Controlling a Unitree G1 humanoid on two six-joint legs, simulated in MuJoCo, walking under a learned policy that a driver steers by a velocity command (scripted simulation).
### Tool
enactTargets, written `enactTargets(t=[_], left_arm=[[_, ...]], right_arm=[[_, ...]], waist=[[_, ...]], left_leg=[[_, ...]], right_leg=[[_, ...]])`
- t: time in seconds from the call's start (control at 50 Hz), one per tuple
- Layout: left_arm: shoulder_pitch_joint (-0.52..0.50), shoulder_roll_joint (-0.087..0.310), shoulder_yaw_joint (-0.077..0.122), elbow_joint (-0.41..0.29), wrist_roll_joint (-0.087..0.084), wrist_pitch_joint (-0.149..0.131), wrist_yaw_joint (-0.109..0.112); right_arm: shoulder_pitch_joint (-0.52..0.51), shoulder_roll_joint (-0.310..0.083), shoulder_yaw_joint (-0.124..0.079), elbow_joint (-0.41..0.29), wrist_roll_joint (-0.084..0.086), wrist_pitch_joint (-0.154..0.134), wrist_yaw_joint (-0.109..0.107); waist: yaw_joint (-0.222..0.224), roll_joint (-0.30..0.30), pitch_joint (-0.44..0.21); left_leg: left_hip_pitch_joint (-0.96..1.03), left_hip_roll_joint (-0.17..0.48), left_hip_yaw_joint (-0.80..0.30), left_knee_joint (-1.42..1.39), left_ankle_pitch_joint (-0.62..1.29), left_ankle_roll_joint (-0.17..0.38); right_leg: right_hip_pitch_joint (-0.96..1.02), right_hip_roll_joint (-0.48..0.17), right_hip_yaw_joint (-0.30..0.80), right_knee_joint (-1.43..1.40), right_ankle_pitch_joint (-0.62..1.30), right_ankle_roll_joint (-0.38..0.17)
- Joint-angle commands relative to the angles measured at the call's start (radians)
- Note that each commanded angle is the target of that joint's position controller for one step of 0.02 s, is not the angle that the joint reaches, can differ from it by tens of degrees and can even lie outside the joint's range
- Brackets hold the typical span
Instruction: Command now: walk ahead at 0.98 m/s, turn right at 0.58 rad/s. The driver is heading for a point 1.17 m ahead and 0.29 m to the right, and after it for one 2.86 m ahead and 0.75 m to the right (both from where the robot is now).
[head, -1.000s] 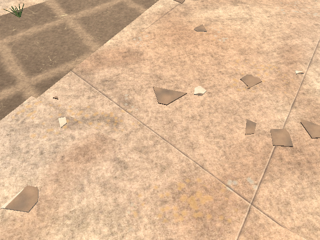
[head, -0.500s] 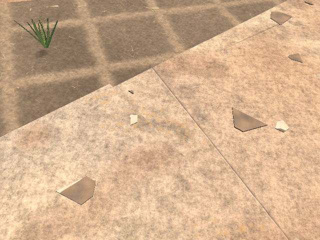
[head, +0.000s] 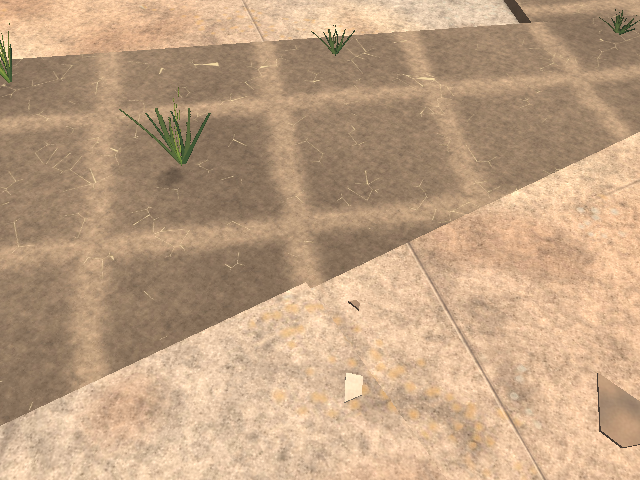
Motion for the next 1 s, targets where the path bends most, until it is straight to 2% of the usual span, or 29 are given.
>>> enactTargets(t=[0.02,0.06,0.14,0.22,0.26,0.28,0.3,0.32,0.34,0.36,0.38,0.4,0.42,0.46,0.5,0.56,0.64,0.7,0.74,0.76,0.78,0.8,0.82,0.84,0.86,0.88,0.9,0.94,1.0], left_arm=[[0.010,0.048,-0.001,-0.067,-0.006,-0.016,-0.001],[0.028,0.042,-0.008,-0.061,-0.025,-0.013,0.011],[0.072,0.083,0.006,-0.066,-0.036,-0.002,0.041],[0.156,0.069,0.008,-0.042,-0.063,0.011,0.043],[0.150,0.072,0.012,-0.042,-0.052,0.025,0.046],[0.115,0.074,0.011,-0.058,-0.036,0.032,0.041],[0.082,0.016,-0.010,-0.102,0.004,0.035,0.035],[0.268,-0.099,-0.053,-0.136,-0.057,0.024,0.027],[0.213,-0.016,-0.048,-0.121,-0.091,0.033,0.047],[0.083,0.044,-0.034,-0.135,-0.067,0.039,0.052],[0.009,0.051,-0.028,-0.147,-0.041,0.043,0.051],[-0.049,0.040,-0.025,-0.172,-0.023,0.042,0.043],[-0.046,0.025,-0.020,-0.186,-0.032,0.053,0.032],[-0.057,-0.005,-0.024,-0.204,-0.054,0.080,0.023],[-0.095,-0.006,-0.030,-0.230,-0.035,0.089,0.016],[-0.142,0.026,-0.027,-0.228,-0.018,0.073,-0.004],[-0.313,0.055,-0.022,-0.260,-0.030,0.051,-0.044],[-0.358,0.061,-0.019,-0.292,-0.030,0.046,-0.054],[-0.211,0.137,0.021,-0.273,-0.033,0.054,-0.038],[0.001,0.187,0.050,-0.213,-0.037,0.063,-0.020],[0.225,0.229,0.071,-0.145,-0.036,0.073,0.005],[0.223,0.296,0.059,-0.123,-0.004,0.064,0.014],[0.245,0.235,0.046,-0.142,0.018,0.049,0.003],[0.250,0.173,0.038,-0.118,0.022,0.034,-0.001],[0.175,0.158,0.033,-0.087,0.013,0.016,-0.005],[0.076,0.103,0.016,-0.089,0.014,-0.002,-0.007],[0.015,0.063,0.006,-0.091,0.029,-0.012,-0.008],[-0.011,0.033,0.006,-0.064,0.021,-0.025,-0.009],[-0.045,0.037,0.005,-0.041,0.020,-0.043,0.004]], right_arm=[[-0.030,-0.087,-0.016,-0.129,-0.016,-0.034,-0.004],[-0.061,-0.080,-0.012,-0.158,-0.022,-0.025,-0.017],[-0.297,-0.033,0.011,-0.257,-0.033,-0.032,-0.017],[-0.333,-0.113,-0.037,-0.299,0.024,-0.025,-0.030],[-0.248,-0.168,-0.073,-0.291,0.036,-0.033,-0.036],[-0.083,-0.196,-0.092,-0.272,0.038,-0.036,-0.038],[0.184,-0.258,-0.108,-0.242,0.034,-0.024,-0.051],[0.244,-0.327,-0.116,-0.198,0.007,-0.016,-0.027],[0.193,-0.219,-0.102,-0.216,0.004,-0.005,-0.023],[0.154,-0.150,-0.089,-0.208,0.010,0.007,-0.028],[0.136,-0.145,-0.084,-0.187,0.001,0.020,-0.030],[0.112,-0.134,-0.080,-0.168,-0.014,0.026,-0.027],[0.073,-0.111,-0.073,-0.151,-0.026,0.024,-0.024],[0.031,-0.072,-0.067,-0.119,-0.003,0.019,-0.011],[0.003,-0.104,-0.076,-0.097,0.004,0.014,-0.012],[-0.014,-0.170,-0.091,-0.079,-0.008,0.003,-0.025],[0.077,-0.227,-0.095,-0.043,0.002,0.005,-0.029],[0.183,-0.286,-0.100,-0.004,0.016,0.030,-0.025],[0.211,-0.334,-0.101,0.021,0.008,0.063,-0.031],[0.176,-0.337,-0.095,0.027,-0.001,0.075,-0.032],[0.106,-0.311,-0.080,0.015,0.004,0.074,-0.037],[0.222,-0.086,-0.022,-0.014,-0.020,0.044,-0.022],[0.291,-0.154,-0.019,-0.027,0.088,0.000,-0.014],[0.113,-0.211,-0.037,-0.053,0.120,-0.008,-0.024],[0.048,-0.181,-0.029,-0.090,0.112,-0.002,-0.032],[0.039,-0.153,-0.025,-0.074,0.074,0.017,-0.041],[0.093,-0.143,-0.028,-0.055,0.061,0.039,-0.035],[0.165,-0.108,-0.031,-0.019,0.058,0.078,-0.019],[0.058,-0.083,-0.031,-0.052,0.051,0.093,-0.008]], waist=[[-0.076,0.051,-0.027],[-0.093,0.035,0.027],[-0.003,-0.030,0.072],[0.027,-0.100,0.014],[-0.039,-0.111,-0.048],[-0.135,-0.118,-0.163],[-0.239,-0.047,-0.365],[-0.126,0.432,-0.553],[-0.154,0.377,-0.405],[-0.180,0.234,-0.231],[-0.164,0.058,-0.138],[-0.140,0.004,-0.068],[-0.092,0.037,-0.032],[-0.056,0.071,0.003],[-0.034,0.053,0.038],[-0.034,0.006,0.054],[-0.099,-0.031,0.116],[-0.086,0.024,0.123],[0.040,0.082,0.035],[0.153,0.100,-0.066],[0.278,0.063,-0.150],[0.105,-0.378,-0.282],[0.136,-0.283,-0.539],[0.164,-0.106,-0.369],[0.098,-0.013,-0.155],[0.039,0.050,-0.089],[-0.013,0.019,-0.041],[-0.063,-0.029,-0.036],[-0.061,-0.041,0.067]], left_leg=[[-0.322,0.091,-0.055,-0.119,0.004,-0.016],[-0.304,0.110,-0.018,-0.245,0.007,-0.061],[-0.022,0.038,0.070,-0.673,0.386,-0.114],[0.097,-0.001,0.009,-0.861,0.412,-0.142],[0.167,-0.011,0.015,-0.903,0.278,-0.110],[0.345,0.044,-0.005,-0.867,0.244,-0.069],[0.667,0.228,-0.174,-0.803,0.030,0.000],[0.963,0.503,-0.785,-0.984,-0.384,0.188],[0.861,0.477,-0.865,-1.060,-0.596,0.151],[0.728,0.421,-0.667,-1.061,-0.452,0.100],[0.584,0.386,-0.495,-1.062,-0.225,0.078],[0.455,0.344,-0.379,-1.080,-0.078,0.071],[0.351,0.316,-0.280,-1.097,0.002,0.063],[0.265,0.290,-0.132,-1.135,0.097,0.048],[0.219,0.291,-0.023,-1.171,0.216,0.054],[0.194,0.257,0.146,-1.191,0.286,0.040],[0.281,0.234,0.291,-1.208,0.314,-0.032],[0.404,0.292,0.297,-1.142,0.853,-0.023],[0.512,0.331,0.271,-0.889,1.267,0.009],[0.431,0.326,0.264,-0.667,1.305,0.014],[0.171,0.247,0.263,-0.286,1.006,-0.012],[-0.224,0.035,0.169,0.222,-0.311,-0.027],[-0.366,-0.028,-0.107,0.286,-0.267,-0.004],[-0.406,0.034,-0.075,0.240,-0.195,-0.007],[-0.447,0.080,-0.051,0.150,-0.106,-0.014],[-0.405,0.145,-0.051,0.086,-0.024,-0.022],[-0.353,0.180,-0.052,0.059,0.049,-0.031],[-0.286,0.229,-0.054,0.022,0.087,-0.036],[-0.319,0.218,-0.023,-0.156,0.264,-0.054]], right_leg=[[0.217,-0.266,0.566,-0.316,-0.175,-0.196],[0.077,-0.248,0.515,-0.326,-0.118,-0.197],[-0.197,-0.152,0.378,-0.321,-0.010,-0.120],[-0.020,-0.183,0.479,-0.208,-0.080,-0.062],[0.112,-0.186,0.481,-0.016,0.165,-0.023],[0.095,-0.167,0.442,0.192,0.283,0.009],[-0.067,-0.134,0.361,0.532,0.167,0.031],[-0.394,-0.062,0.259,0.859,-0.412,0.068],[-0.554,-0.177,0.211,0.989,-0.327,0.066],[-0.611,-0.204,0.166,1.017,-0.247,0.066],[-0.576,-0.244,0.138,0.994,-0.192,0.069],[-0.539,-0.274,0.133,0.946,-0.156,0.065],[-0.484,-0.309,0.143,0.908,-0.143,0.065],[-0.469,-0.349,0.131,0.859,-0.161,0.068],[-0.492,-0.367,0.127,0.791,-0.074,0.083],[-0.421,-0.353,0.082,0.588,0.213,0.093],[-0.323,-0.286,-0.026,0.241,0.425,0.050],[-0.224,-0.184,-0.089,0.154,0.249,-0.008],[-0.084,-0.121,-0.094,0.130,0.059,-0.067],[0.167,-0.135,-0.069,0.104,0.076,-0.098],[0.521,-0.227,0.056,0.071,0.123,-0.122],[0.863,-0.411,0.299,0.229,0.313,-0.111],[0.968,-0.589,0.715,-0.032,-0.195,-0.247],[0.806,-0.554,0.662,-0.164,-0.289,-0.203],[0.596,-0.537,0.565,-0.217,-0.243,-0.171],[0.444,-0.507,0.475,-0.225,-0.185,-0.132],[0.325,-0.481,0.382,-0.232,-0.091,-0.107],[0.210,-0.437,0.220,-0.253,0.070,-0.045],[0.098,-0.349,-0.028,-0.331,0.232,0.046]])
